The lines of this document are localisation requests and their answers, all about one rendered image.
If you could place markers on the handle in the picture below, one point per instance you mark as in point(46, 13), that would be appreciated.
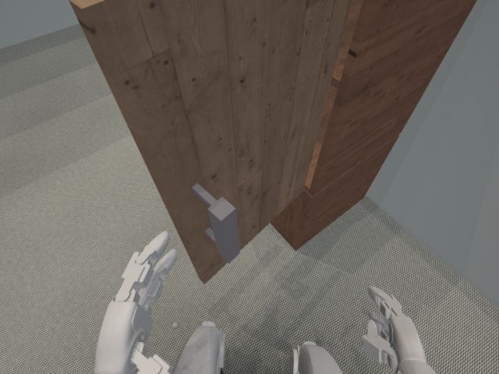
point(224, 224)

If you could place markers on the right robot hand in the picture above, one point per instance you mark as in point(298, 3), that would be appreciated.
point(399, 340)

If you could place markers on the left robot hand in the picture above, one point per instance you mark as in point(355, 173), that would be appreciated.
point(127, 315)

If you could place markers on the cupboard door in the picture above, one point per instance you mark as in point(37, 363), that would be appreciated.
point(228, 94)

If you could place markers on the right robot thigh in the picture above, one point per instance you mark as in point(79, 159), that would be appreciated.
point(312, 359)

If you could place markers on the robot thigh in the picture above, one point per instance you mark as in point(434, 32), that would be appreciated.
point(312, 359)
point(203, 353)

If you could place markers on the left robot thigh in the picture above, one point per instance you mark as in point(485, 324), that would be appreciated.
point(203, 353)

